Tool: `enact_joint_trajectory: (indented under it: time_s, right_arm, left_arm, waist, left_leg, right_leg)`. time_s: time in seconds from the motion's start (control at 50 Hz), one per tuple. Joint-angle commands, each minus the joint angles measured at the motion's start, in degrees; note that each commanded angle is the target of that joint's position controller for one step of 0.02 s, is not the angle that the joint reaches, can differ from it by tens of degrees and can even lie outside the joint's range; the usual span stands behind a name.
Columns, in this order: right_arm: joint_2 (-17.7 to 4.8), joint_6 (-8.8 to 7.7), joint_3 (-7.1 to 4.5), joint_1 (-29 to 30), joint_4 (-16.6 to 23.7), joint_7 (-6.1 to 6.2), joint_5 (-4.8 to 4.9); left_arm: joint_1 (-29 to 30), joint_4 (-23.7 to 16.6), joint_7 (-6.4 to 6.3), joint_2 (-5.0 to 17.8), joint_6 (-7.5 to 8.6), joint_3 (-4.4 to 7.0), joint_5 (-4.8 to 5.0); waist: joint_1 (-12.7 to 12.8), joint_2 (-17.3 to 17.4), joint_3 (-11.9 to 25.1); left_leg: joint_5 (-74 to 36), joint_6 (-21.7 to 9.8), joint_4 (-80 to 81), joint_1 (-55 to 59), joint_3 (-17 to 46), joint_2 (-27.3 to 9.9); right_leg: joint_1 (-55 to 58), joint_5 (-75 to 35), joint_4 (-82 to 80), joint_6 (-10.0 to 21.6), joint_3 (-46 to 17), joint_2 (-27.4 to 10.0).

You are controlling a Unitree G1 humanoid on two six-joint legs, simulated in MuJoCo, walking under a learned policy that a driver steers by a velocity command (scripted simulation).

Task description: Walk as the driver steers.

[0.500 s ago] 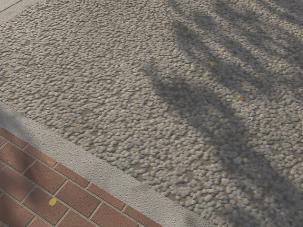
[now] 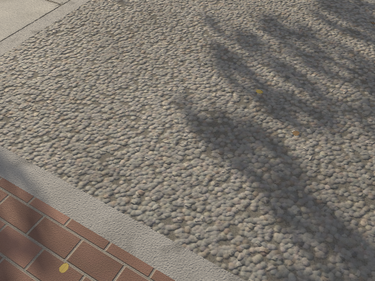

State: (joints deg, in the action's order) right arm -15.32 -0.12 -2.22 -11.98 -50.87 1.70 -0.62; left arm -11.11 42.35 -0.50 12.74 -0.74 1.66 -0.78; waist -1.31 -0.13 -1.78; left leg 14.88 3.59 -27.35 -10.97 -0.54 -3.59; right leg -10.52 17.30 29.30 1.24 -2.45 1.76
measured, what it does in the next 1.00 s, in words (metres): walks ahead: right foot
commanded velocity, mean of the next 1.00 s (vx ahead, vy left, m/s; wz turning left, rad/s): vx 0.28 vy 0.00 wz -0.01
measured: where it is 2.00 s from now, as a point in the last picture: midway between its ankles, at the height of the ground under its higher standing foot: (161, 198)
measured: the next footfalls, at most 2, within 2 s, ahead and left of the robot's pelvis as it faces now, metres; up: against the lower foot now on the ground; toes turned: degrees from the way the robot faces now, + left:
right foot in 0.94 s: +0.44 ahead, -0.07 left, +0.00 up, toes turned -1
left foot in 1.48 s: +0.73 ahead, +0.19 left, +0.00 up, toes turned +15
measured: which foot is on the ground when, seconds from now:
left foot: down 0.00-0.96, up 0.98-1.00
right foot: down 0.00-0.46, up 0.48-0.92, down 0.94-1.00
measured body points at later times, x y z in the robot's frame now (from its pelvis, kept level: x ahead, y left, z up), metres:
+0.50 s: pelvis +0.05 +0.04 -0.01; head +0.05 +0.06 +0.44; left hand +0.09 +0.31 -0.15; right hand +0.09 -0.23 -0.13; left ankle +0.03 +0.14 -0.74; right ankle -0.02 -0.10 -0.72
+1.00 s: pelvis +0.29 +0.02 -0.02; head +0.33 +0.02 +0.43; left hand +0.52 +0.25 -0.11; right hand +0.22 -0.24 -0.16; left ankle +0.06 +0.14 -0.67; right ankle +0.40 -0.07 -0.74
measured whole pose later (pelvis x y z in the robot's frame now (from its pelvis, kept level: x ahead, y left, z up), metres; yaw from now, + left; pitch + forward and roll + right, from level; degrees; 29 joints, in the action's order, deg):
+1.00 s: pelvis +0.29 +0.02 -0.02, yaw +1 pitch +1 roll -1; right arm -13.5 -3.6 -1.7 -26.2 -59.8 0.4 0.5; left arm 1.6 45.7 2.2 13.7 5.4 2.6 1.0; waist -3.2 0.6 -3.5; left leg 27.0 -1.2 -50.7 -2.7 2.5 -0.3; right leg -27.3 7.2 33.0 4.8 4.0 1.9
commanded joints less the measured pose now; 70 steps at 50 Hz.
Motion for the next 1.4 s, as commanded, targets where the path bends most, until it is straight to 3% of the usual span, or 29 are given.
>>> enact_joint_trajectory:
  time_s: [0.02, 0.22, 0.26, 0.32, 0.34, 0.38, 0.42, 0.44, 0.46, 0.48, 0.5, 0.52, 0.54, 0.62, 0.72, 0.84, 0.9, 0.92, 0.94, 0.96, 0.98, 1.0, 1.02, 1.04, 1.08, 1.14, 1.2, 1.28, 1.4]
  right_arm:
    - [-6.2, -0.51, -1.33, -0.2, 1.4, 0.44, 0.12]
    - [-5.7, -0.13, -1.29, -1.1, -3.2, 1.00, 0.36]
    - [-5.1, 0.04, -1.31, -2.1, -4.4, 1.13, 0.85]
    - [-3.3, -1.36, -0.97, 1.8, -2.3, 0.81, 1.54]
    - [-3.0, -2.37, -0.89, 2.9, -1.4, 0.36, 1.96]
    - [-3.8, -4.22, -1.17, 2.5, -1.1, -0.85, 2.87]
    - [-3.6, -5.52, -1.35, -2.9, -3.5, -1.90, 2.81]
    - [-3.5, -5.67, -1.83, -8.9, -6.7, -2.09, 2.25]
    - [-4.4, -5.52, -2.36, -14.5, -9.2, -2.19, 1.42]
    - [-9.4, -5.55, -3.45, -20.7, -9.7, -1.95, 1.29]
    - [-11.7, -6.14, -3.38, -21.4, -9.5, -2.75, 0.70]
    - [-8.6, -6.66, -2.29, -16.0, -7.9, -2.66, 0.78]
    - [-6.2, -6.87, -1.68, -12.7, -6.7, -2.60, 1.02]
    - [-3.0, -6.03, -0.19, -13.6, -6.7, -2.59, 0.56]
    - [-5.5, -4.86, -0.16, -15.2, -6.5, -0.95, 0.29]
    - [-6.5, -4.62, -0.85, -18.3, -8.0, -0.46, 1.40]
    - [-8.5, -3.84, -1.85, -16.3, -7.3, -0.37, 1.10]
    - [-8.6, -3.22, -1.97, -15.3, -6.9, -0.39, 0.74]
    - [-8.0, -2.92, -1.65, -14.5, -6.1, -0.42, 0.40]
    - [-1.9, -3.53, 0.12, -19.9, -4.6, -1.10, -0.16]
    - [1.1, -5.08, 1.20, -21.8, -5.9, -1.66, 1.02]
    - [-4.9, -6.56, -0.55, -15.3, -3.7, -1.95, 2.80]
    - [-6.7, -7.31, -1.03, -9.7, -1.8, -1.85, 3.87]
    - [-6.1, -7.40, -1.19, -7.4, -1.3, -1.40, 3.41]
    - [-3.8, -5.70, -1.58, -10.2, -2.2, -0.91, 2.45]
    - [-2.2, -3.63, -1.58, -9.2, -1.1, -0.56, 2.36]
    - [-3.3, -3.52, -1.94, -3.2, 1.7, -0.68, 1.78]
    - [-1.8, -4.30, -1.12, 5.0, 4.6, -2.16, 1.53]
    - [-2.2, -4.21, -0.59, 12.9, 10.8, -4.71, 1.84]
  left_arm:
    - [0.9, -2.3, -0.27, 6.4, 0.87, 1.75, 0.10]
    - [-0.8, 3.5, -0.83, 6.4, 0.93, 1.74, 0.40]
    - [-2.4, 5.1, -1.18, 7.7, 0.52, 2.24, 0.92]
    - [-6.2, 6.1, -1.18, 11.6, 1.00, 3.36, 1.62]
    - [-6.8, 6.5, -1.19, 12.5, 1.71, 3.67, 1.92]
    - [-5.0, 6.3, -1.11, 11.3, 3.05, 3.41, 1.96]
    - [0.6, 5.0, -0.91, 10.8, 3.09, 3.26, 2.94]
    - [2.6, 4.6, -0.80, 10.3, 2.83, 3.13, 2.93]
    - [3.3, 4.1, -0.70, 7.8, 2.97, 2.43, 2.27]
    - [4.1, 2.6, -0.69, 3.8, 3.48, 1.25, 1.57]
    - [4.3, 1.2, -0.95, 5.8, 4.46, 1.99, 2.59]
    - [2.4, 2.1, -0.63, 7.5, 5.29, 2.38, 3.58]
    - [1.1, 3.2, -0.12, 7.8, 5.92, 2.43, 3.77]
    - [3.8, 4.0, 1.08, 6.6, 6.20, 2.93, 1.98]
    - [13.8, 0.6, 1.77, 3.0, 5.63, 1.49, 2.04]
    - [21.5, -2.4, 3.26, 4.4, 6.27, 1.07, 2.63]
    - [15.8, -1.3, 3.39, 7.9, 6.55, 2.49, 2.42]
    - [7.5, 1.2, 2.98, 10.0, 6.40, 3.71, 2.54]
    - [-3.0, 4.3, 2.30, 12.3, 6.04, 4.90, 2.53]
    - [-12.4, 6.2, 1.79, 17.5, 5.78, 6.09, 0.86]
    - [-13.5, 7.4, 2.04, 14.6, 5.51, 5.13, 1.37]
    - [-8.0, 7.2, 2.17, 10.9, 5.71, 3.86, 1.93]
    - [-2.7, 6.3, 2.09, 8.9, 5.97, 3.22, 1.73]
    - [1.3, 6.1, 2.41, 7.5, 6.51, 2.69, 1.26]
    - [4.2, 6.5, 2.69, 5.2, 7.35, 2.09, 0.28]
    - [2.3, 8.9, 2.35, 6.7, 8.14, 2.37, 0.28]
    - [0.0, 10.3, 1.12, 8.8, 8.30, 2.76, -0.06]
    - [-2.1, 10.7, 0.14, 10.3, 8.02, 2.65, 0.40]
    - [-7.8, 12.6, -0.21, 12.2, 5.12, 3.19, 1.43]
  waist:
    - [0.1, -0.7, 2.1]
    - [0.1, -0.5, 1.0]
    - [0.6, -2.0, 1.3]
    - [3.3, -9.8, -5.4]
    - [3.6, -11.7, -7.5]
    - [2.3, -11.5, -8.1]
    - [-1.7, -8.3, -5.4]
    - [-4.3, -6.3, -2.9]
    - [-5.9, -1.6, -0.6]
    - [-7.2, 13.6, 1.6]
    - [-6.4, 17.7, 0.2]
    - [-3.5, 10.4, -3.9]
    - [-2.2, 7.6, -5.6]
    - [-1.8, 6.7, -3.4]
    - [-3.3, 4.8, -5.0]
    - [-3.2, 5.5, -7.8]
    - [1.8, 7.4, -1.5]
    - [6.1, 8.0, 3.9]
    - [10.8, 7.5, 10.1]
    - [9.7, -4.1, 20.6]
    - [8.5, -12.8, 27.5]
    - [8.4, -9.5, 16.8]
    - [6.6, -6.2, 8.8]
    - [4.1, -1.5, 4.0]
    - [0.3, -3.0, 2.5]
    - [-0.8, -3.6, -0.5]
    - [0.4, -2.2, -2.2]
    - [3.3, -1.1, -2.7]
    - [5.3, -0.9, -3.7]
  left_leg:
    - [-8.9, -0.2, 2.4, 1.9, 0.5, -0.4]
    - [-8.7, -0.6, 3.1, 1.8, 0.1, 0.0]
    - [4.3, -1.2, 0.0, 0.0, -3.1, 2.7]
    - [12.9, -3.3, -12.2, -12.4, -4.5, 4.8]
    - [12.5, -4.7, -16.3, -14.6, -1.7, 3.0]
    - [15.8, -7.5, -17.7, -18.2, 1.5, 0.2]
    - [8.7, -9.3, -4.5, -6.2, -0.7, 0.8]
    - [-0.8, -8.4, 0.8, 5.5, -3.3, 3.7]
    - [-1.8, -7.7, 2.2, 13.9, 0.8, 2.1]
    - [9.2, -12.1, 12.6, 20.1, 21.8, -10.6]
    - [14.9, -18.7, 18.8, 19.6, 40.5, -18.8]
    - [17.3, -19.0, 18.7, 17.5, 37.8, -19.0]
    - [15.7, -16.9, 18.6, 16.5, 31.1, -16.1]
    - [-11.3, -12.4, 19.0, 16.5, 13.9, -9.4]
    - [-20.5, -12.7, 21.4, 11.1, 6.0, -6.8]
    - [-22.5, -13.0, 21.6, 14.3, 4.1, -10.1]
    - [-47.1, -11.4, 11.7, 19.4, 2.9, -11.4]
    - [-55.7, -10.4, 2.1, 18.5, 1.5, -10.0]
    - [-52.4, -8.8, -10.7, 10.0, 0.8, -7.9]
    - [-26.3, -5.7, -33.2, -12.2, -0.5, -0.5]
    - [16.1, -4.6, -48.2, -22.6, 5.7, 7.5]
    - [14.9, -6.2, -53.0, -28.8, 9.0, 3.7]
    - [10.0, -7.1, -51.9, -29.6, 7.0, 0.7]
    - [5.3, -7.0, -47.8, -27.3, 5.7, -2.0]
    - [1.5, -6.7, -42.9, -20.0, 6.3, -4.9]
    - [-0.8, -5.5, -38.5, -20.8, 6.3, -5.8]
    - [-10.6, -4.5, -29.8, -27.2, 7.6, -5.4]
    - [-22.0, -4.6, -15.0, -25.0, 2.9, -3.5]
    - [-12.9, -7.4, -7.4, -30.5, -0.7, -1.4]
  right_leg:
    - [-1.4, -13.9, -6.0, 1.7, -4.5, -4.4]
    - [-1.2, -13.9, -6.1, 1.0, -3.0, -3.3]
    - [-1.3, 4.4, -7.6, 2.4, -3.4, -2.7]
    - [-3.7, 32.2, -17.6, 9.2, -18.8, -12.2]
    - [-4.9, 32.5, -20.2, 11.8, -24.8, -16.1]
    - [-2.3, 25.7, -20.3, 12.9, -26.7, -18.7]
    - [-5.7, 16.7, -17.0, 9.4, -17.9, -14.7]
    - [-10.5, 12.3, -12.7, 7.3, -12.2, -10.7]
    - [-15.4, 7.0, -3.4, 4.8, -6.5, -6.5]
    - [-24.2, 6.9, 16.6, 0.1, 2.6, 0.3]
    - [-32.2, 15.8, 28.8, -0.2, -0.6, 2.3]
    - [-36.2, 12.3, 35.3, 0.8, -4.0, -2.0]
    - [-37.3, 5.8, 36.3, 1.9, -3.5, -4.3]
    - [-34.1, -7.0, 29.9, 1.4, 0.9, -7.5]
    - [-30.2, -16.2, 13.5, -1.5, 4.5, -5.7]
    - [-25.6, -20.2, 1.2, 1.0, 4.4, -3.9]
    - [-15.9, -15.0, 0.7, 4.1, 5.9, -0.7]
    - [-5.7, -14.4, 0.6, 5.7, 7.2, 1.1]
    - [10.3, -14.9, 1.4, 7.9, 4.4, -1.3]
    - [34.8, -7.1, 1.7, 15.9, -18.4, -16.8]
    - [39.5, 4.2, -10.5, 21.1, -41.9, -25.0]
    - [30.7, 8.0, -13.9, 17.6, -37.2, -22.2]
    - [20.6, 4.4, -15.5, 15.4, -27.9, -20.3]
    - [10.9, -3.0, -17.5, 14.0, -21.0, -18.0]
    - [1.5, -8.7, -20.5, 12.0, -11.8, -14.8]
    - [-4.3, -11.1, -24.3, 12.5, -5.2, -14.4]
    - [-2.0, -14.6, -25.4, 11.8, -0.8, -14.0]
    - [0.8, -18.4, -25.5, 9.4, 6.3, -12.7]
    - [17.4, -29.6, -17.7, 7.6, 9.2, -17.4]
